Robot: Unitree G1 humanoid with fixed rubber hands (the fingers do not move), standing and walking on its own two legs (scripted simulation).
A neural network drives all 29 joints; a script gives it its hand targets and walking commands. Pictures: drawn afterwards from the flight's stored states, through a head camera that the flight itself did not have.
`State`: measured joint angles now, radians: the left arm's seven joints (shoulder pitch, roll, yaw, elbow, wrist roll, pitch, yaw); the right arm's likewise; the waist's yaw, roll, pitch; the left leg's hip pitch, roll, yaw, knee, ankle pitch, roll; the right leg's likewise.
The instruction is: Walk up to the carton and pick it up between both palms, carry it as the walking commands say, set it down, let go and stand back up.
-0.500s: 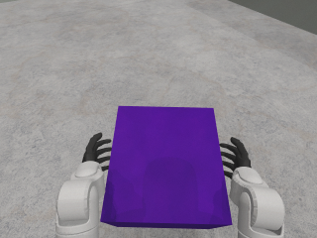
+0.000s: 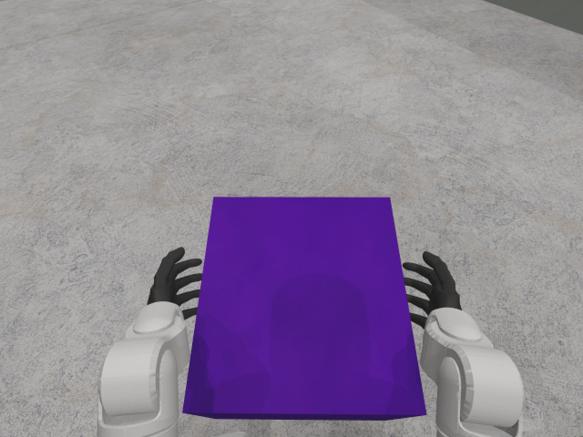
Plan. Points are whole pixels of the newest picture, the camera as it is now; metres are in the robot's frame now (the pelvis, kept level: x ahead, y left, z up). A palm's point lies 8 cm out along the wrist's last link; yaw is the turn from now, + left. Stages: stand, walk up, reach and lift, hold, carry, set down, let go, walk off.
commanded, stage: carry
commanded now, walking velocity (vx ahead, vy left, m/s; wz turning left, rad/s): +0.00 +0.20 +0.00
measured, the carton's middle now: (301, 310) +0.29 +0.00 +0.01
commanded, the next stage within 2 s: none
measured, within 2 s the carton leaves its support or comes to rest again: neither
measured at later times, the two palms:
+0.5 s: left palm (42, 345) +0.21 +0.29 +0.09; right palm (326, 351) +0.21 -0.03 +0.08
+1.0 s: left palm out of the picture +0.16 +0.46 +0.08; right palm (160, 385) +0.17 +0.14 +0.09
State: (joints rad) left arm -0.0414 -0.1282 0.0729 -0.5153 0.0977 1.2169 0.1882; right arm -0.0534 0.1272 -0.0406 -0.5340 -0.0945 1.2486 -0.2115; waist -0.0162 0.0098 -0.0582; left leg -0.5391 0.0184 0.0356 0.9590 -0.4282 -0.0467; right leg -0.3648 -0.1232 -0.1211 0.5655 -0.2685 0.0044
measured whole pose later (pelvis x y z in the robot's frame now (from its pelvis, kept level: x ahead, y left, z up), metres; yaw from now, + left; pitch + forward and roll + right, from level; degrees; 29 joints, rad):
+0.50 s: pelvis -0.04 +0.13 -0.01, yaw -1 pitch +4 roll +0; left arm -0.05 -0.13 0.06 -0.53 0.10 1.22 0.20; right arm -0.03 0.13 -0.05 -0.55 -0.10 1.22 -0.20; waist 0.01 0.04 -0.09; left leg -0.43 -0.02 0.13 0.67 -0.34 0.06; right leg -0.37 -0.02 -0.17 0.61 -0.32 -0.04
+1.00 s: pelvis -0.08 +0.29 +0.00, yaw +0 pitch +4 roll -1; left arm -0.05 -0.13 0.07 -0.54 0.10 1.24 0.21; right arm -0.05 0.13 -0.05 -0.51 -0.10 1.22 -0.18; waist 0.01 -0.02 -0.04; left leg -0.39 0.03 0.10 0.55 -0.23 0.05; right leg -0.57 -0.05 -0.09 1.10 -0.50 0.06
